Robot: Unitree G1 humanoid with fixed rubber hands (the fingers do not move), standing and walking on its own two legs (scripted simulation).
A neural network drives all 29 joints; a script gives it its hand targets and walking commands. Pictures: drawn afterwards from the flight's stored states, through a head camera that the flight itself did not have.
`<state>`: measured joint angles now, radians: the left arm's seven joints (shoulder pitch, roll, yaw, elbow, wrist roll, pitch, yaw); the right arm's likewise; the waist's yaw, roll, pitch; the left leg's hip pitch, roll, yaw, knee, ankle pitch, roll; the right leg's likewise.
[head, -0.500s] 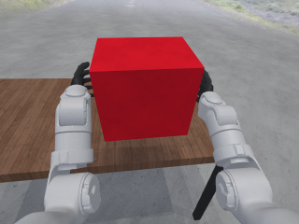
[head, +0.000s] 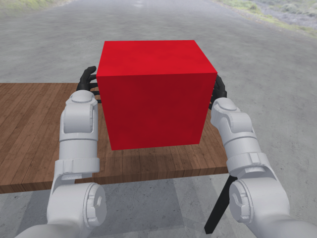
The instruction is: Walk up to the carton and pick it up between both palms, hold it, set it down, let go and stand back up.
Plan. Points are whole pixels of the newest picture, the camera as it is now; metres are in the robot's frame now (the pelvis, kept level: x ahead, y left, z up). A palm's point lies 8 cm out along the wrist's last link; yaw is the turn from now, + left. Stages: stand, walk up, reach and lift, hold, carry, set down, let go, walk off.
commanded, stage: hold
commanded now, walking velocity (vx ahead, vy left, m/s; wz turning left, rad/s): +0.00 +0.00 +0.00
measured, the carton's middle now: (153, 94) +0.42 +0.00 +0.22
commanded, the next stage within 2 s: none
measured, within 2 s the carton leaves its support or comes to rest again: neither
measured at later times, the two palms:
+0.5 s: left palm (86, 96) +0.36 +0.16 +0.24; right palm (218, 101) +0.36 -0.16 +0.23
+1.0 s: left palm (85, 96) +0.36 +0.16 +0.24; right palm (218, 102) +0.36 -0.16 +0.23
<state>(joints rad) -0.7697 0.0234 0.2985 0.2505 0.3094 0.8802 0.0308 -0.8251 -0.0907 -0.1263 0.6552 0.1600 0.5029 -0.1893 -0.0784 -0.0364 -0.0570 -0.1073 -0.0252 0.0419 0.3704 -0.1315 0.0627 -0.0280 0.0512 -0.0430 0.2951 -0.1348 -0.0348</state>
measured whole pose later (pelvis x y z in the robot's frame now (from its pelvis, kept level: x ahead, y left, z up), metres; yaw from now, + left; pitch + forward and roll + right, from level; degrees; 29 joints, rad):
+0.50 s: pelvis +0.01 +0.00 +0.00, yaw +0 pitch -8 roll -2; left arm -0.75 0.02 0.30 0.21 0.31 0.89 0.03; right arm -0.81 -0.09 -0.10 0.62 0.18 0.52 -0.20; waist -0.08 -0.04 -0.05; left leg -0.09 -0.02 0.04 0.37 -0.14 0.06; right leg -0.01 0.05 -0.03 0.29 -0.14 -0.03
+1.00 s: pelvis +0.00 +0.00 +0.00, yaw +0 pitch -7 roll -2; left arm -0.76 0.02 0.29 0.24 0.31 0.88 0.04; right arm -0.81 -0.10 -0.12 0.63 0.16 0.52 -0.20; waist -0.08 -0.03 -0.06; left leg -0.11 -0.03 0.04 0.37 -0.14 0.06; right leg -0.03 0.05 -0.03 0.29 -0.13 -0.03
